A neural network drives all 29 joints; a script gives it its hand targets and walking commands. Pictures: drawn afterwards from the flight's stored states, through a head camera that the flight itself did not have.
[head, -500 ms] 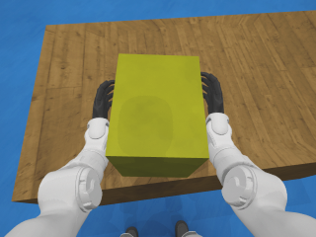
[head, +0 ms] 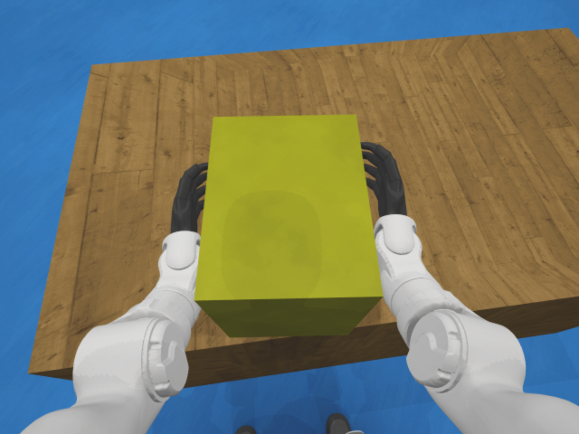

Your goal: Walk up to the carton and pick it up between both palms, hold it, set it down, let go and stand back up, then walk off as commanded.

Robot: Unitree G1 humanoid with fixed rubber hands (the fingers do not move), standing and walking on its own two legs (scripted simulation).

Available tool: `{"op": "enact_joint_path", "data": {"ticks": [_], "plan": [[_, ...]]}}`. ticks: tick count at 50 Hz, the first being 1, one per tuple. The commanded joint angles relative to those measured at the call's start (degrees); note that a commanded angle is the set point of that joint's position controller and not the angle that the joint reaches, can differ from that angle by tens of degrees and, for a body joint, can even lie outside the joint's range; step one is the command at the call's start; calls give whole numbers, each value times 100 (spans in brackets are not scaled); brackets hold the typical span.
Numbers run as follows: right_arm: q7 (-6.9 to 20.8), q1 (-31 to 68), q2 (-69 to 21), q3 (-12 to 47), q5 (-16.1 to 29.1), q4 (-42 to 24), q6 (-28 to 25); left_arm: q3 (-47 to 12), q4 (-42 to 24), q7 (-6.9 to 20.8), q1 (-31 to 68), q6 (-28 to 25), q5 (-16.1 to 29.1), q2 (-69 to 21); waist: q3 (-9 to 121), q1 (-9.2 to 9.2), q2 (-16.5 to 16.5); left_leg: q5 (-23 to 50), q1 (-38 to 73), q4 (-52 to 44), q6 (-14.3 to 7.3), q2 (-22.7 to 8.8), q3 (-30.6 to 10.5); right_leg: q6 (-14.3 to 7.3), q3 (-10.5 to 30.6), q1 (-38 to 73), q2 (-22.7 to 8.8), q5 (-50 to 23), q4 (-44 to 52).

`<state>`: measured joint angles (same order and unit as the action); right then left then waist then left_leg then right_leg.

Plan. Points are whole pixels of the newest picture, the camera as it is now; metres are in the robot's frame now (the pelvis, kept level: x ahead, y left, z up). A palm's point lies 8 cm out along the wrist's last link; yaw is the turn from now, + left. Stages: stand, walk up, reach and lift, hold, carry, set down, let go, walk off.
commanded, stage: reach and lift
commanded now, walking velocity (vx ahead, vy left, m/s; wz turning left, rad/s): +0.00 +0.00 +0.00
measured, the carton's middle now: (287, 236) +0.40 +0.01 -0.03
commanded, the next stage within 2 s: none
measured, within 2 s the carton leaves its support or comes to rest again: leaves its support in 0.04 s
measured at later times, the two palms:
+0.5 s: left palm (176, 222) +0.39 +0.15 +0.05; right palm (399, 188) +0.41 -0.13 +0.09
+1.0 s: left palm (165, 199) +0.38 +0.14 +0.12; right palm (427, 168) +0.39 -0.14 +0.15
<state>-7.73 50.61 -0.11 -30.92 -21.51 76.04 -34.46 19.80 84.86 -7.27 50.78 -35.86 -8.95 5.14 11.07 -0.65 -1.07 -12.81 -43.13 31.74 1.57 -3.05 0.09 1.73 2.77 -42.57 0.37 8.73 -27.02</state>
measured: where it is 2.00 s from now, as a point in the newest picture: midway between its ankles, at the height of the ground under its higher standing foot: outside the picture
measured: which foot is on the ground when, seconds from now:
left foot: down 0.00-1.00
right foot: down 0.00-1.00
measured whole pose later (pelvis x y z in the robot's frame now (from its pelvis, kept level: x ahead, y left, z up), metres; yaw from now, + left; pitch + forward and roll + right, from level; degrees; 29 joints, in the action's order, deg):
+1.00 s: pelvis -0.01 -0.01 +0.01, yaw +1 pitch +5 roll +0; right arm -10.7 50.5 1.0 -13.8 -2.9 66.8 -4.1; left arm 10.5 71.5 -7.0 48.2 -5.0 -1.8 5.1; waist 9.5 -0.7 0.1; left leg -13.0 -20.3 28.6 2.3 -3.1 0.1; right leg 1.7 2.8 -21.1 0.3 10.4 -26.7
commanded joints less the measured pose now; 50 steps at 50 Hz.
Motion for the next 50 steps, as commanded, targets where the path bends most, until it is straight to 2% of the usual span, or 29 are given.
{"op": "enact_joint_path", "data": {"ticks": [1,7,8,10,12,14,15,17,19,21,22,24,26,27,30,32,35,36,37,38,39,40,41,42,43,48,49,50], "plan": [[873,2218,-3680,2037,-586,602,-102,-1526,-503,688,3113,-274,-251,-3777,4344,9,-157,2539,1780,112,192,210,375,-119,-770,2260,283,-2834,-301],[759,2328,-4151,2606,-82,285,187,-1888,-1119,649,3712,-272,77,-4094,4698,-64,-238,2693,1969,222,231,229,248,-102,-656,2451,313,-2999,-368],[755,2364,-4205,2709,5,225,249,-1889,-1151,641,3767,-267,113,-4069,4729,-23,-225,2709,1977,275,238,236,232,-110,-636,2448,322,-2947,-407],[720,2515,-4257,2812,179,71,346,-2117,-1339,602,4010,-216,258,-4223,4764,-119,-341,2778,2177,335,301,227,159,-129,-636,2308,368,-2823,-391],[702,2465,-4350,3148,431,-121,534,-2219,-1497,577,3990,-124,352,-4302,4744,-52,-293,2918,2347,390,291,253,119,-101,-610,2404,407,-2846,-396],[678,2466,-4357,3259,581,-335,747,-2290,-1730,572,4242,-6,433,-4294,4461,-110,-337,2686,2451,365,310,293,108,-96,-594,2435,397,-2531,-338],[690,2487,-4340,3266,638,-249,900,-2199,-1692,580,4298,71,392,-4222,4276,-36,-349,2417,2387,280,292,307,121,-106,-554,2419,373,-2262,-300],[671,2557,-4361,3369,824,-494,1104,-2244,-1867,591,4368,217,441,-4239,4144,-57,-263,2115,2391,147,279,329,111,-99,-559,2534,363,-1982,-240],[670,2749,-4356,3348,923,-669,1297,-2348,-2153,591,4716,344,566,-4240,4061,-155,-300,1983,2497,108,286,350,83,-88,-550,2529,366,-1828,-223],[693,2906,-4508,3497,1106,-886,1460,-2354,-2457,574,4880,444,638,-4224,4111,-65,-261,1756,2482,12,253,380,101,-65,-539,2583,338,-1621,-193],[694,2936,-4481,3462,1157,-872,1540,-2407,-2583,571,5104,489,698,-4254,4096,-113,-319,1635,2487,-22,269,375,91,-73,-544,2521,331,-1476,-188],[693,3082,-4554,3495,1288,-1097,1687,-2446,-2730,568,5135,658,745,-4301,4093,-95,-258,1592,2575,-71,267,393,78,-61,-541,2626,324,-1375,-133],[687,2992,-4462,3410,1400,-1008,1896,-2316,-2777,582,5196,868,669,-4236,3661,-122,-203,1315,2647,-225,249,413,69,-47,-533,2733,297,-1031,-4],[685,2978,-4469,3417,1440,-1089,1993,-2240,-2811,582,5060,966,634,-4191,3593,-70,-138,1307,2640,-257,229,424,79,-39,-507,2889,282,-1015,8],[698,3005,-4393,3409,1614,-1227,2263,-2142,-2814,608,4986,1294,574,-4152,3036,-102,-96,1038,2703,-487,221,453,55,-33,-516,3043,261,-677,217],[713,3146,-4407,3386,1734,-1302,2355,-2200,-3134,606,5183,1442,628,-4233,2916,-135,-164,1007,2815,-567,240,462,33,-48,-525,3017,266,-544,316],[751,3102,-4375,3399,1850,-1362,2543,-1988,-3058,619,4897,1727,490,-4156,2447,-64,-30,880,2847,-746,210,476,24,-43,-532,3217,233,-431,440],[758,3151,-4335,3306,1840,-1427,2604,-1889,-3013,655,4796,1834,452,-4153,2339,-96,60,826,2856,-811,187,479,42,-36,-541,3274,228,-390,490],[777,3187,-4283,3196,1820,-1380,2631,-1861,-3158,662,4975,1897,429,-4132,2191,-116,-21,699,2862,-896,206,471,22,-57,-541,3220,221,-232,527],[797,3122,-4240,3096,1784,-1265,2725,-1729,-3042,680,4825,2011,329,-4034,1933,-122,31,553,2831,-981,165,482,33,-60,-523,3311,178,-143,575],[833,3184,-4259,3116,1818,-1314,2750,-1737,-3192,678,4842,2082,310,-4092,1927,-73,-8,548,2817,-1029,172,472,39,-73,-532,3331,178,-119,577],[837,3137,-4238,3111,1871,-1356,2776,-1807,-3331,683,4859,2151,334,-4153,1902,-161,-111,690,2989,-1045,221,465,15,-99,-553,3360,203,-290,586],[844,3143,-4272,3163,1923,-1375,2811,-1723,-3321,697,4757,2229,286,-4119,1859,-72,-50,706,2981,-1057,192,480,41,-93,-526,3437,204,-288,614],[851,3280,-4240,3106,1907,-1476,2795,-1741,-3291,710,4829,2296,266,-4201,1896,-107,-98,717,2978,-1088,209,481,23,-104,-533,3406,209,-304,633],[882,3215,-4239,3171,1988,-1481,2833,-1722,-3410,692,4761,2349,226,-4201,1964,-18,-158,859,3030,-1089,217,488,46,-105,-527,3514,205,-414,633],[883,3318,-4369,3634,2305,-1928,3028,-1857,-3865,641,4452,2670,246,-4313,2324,146,-119,1440,3332,-1034,217,541,61,-49,-509,3839,273,-951,673],[852,3220,-4353,3634,2306,-1963,3112,-1765,-3720,662,4250,2780,193,-4255,2180,136,16,1411,3326,-1051,174,549,76,-24,-468,3968,262,-1034,680],[837,3158,-4365,3717,2357,-2016,3185,-1748,-3876,684,4209,2872,183,-4236,2170,188,43,1464,3341,-1070,160,559,71,-10,-470,4109,267,-1118,675]]}}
